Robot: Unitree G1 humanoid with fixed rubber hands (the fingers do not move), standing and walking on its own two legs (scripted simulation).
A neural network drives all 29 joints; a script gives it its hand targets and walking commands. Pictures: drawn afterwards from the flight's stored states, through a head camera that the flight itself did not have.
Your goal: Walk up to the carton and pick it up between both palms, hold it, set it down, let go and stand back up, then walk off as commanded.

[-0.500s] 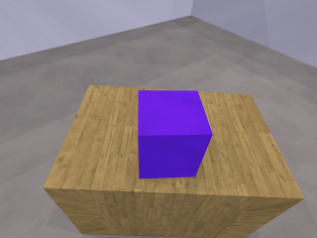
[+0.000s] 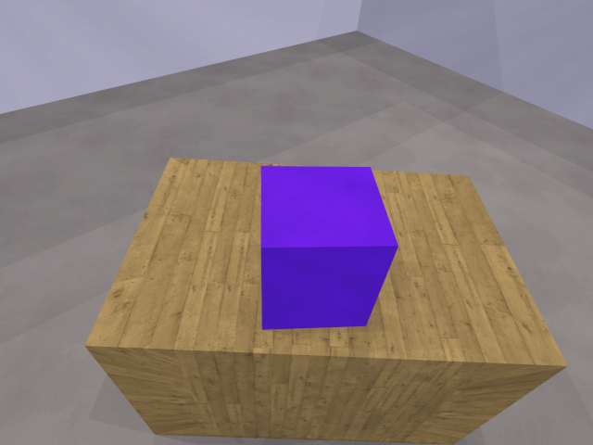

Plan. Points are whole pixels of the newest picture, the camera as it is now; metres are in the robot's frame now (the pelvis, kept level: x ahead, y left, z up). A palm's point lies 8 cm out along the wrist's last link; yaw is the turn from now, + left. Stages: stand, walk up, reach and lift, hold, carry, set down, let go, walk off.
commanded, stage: walk off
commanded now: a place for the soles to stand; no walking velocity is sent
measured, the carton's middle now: (315, 249) +0.49 -0.02 -0.06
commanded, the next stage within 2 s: none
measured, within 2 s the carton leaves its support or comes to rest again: neither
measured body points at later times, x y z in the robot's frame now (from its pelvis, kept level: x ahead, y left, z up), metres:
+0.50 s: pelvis -0.10 +0.04 -0.03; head -0.07 +0.07 +0.42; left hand -0.02 +0.36 -0.16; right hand +0.04 -0.22 -0.13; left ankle -0.02 +0.12 -0.74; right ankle -0.13 -0.10 -0.68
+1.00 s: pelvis -0.25 +0.02 -0.03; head -0.22 +0.01 +0.41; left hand -0.16 +0.31 -0.15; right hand -0.15 -0.25 -0.17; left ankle -0.28 +0.17 -0.68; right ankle -0.19 -0.09 -0.74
